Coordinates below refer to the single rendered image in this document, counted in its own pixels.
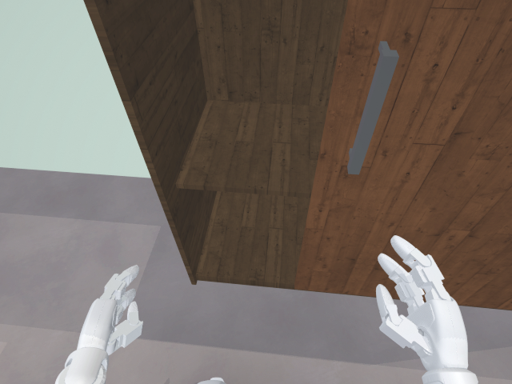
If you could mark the wardrobe door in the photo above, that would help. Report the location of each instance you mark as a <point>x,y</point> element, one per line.
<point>438,169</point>

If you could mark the handle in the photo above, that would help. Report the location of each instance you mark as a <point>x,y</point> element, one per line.
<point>383,74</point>

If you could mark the right robot hand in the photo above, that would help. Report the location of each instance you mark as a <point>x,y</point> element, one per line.
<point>444,344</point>

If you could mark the robot left forearm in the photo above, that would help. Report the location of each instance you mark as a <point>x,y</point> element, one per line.
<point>87,365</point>

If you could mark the robot right forearm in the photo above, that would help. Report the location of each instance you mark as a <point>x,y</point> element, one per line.
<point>449,376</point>

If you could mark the left robot hand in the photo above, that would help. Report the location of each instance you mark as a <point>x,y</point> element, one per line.
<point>106,311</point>

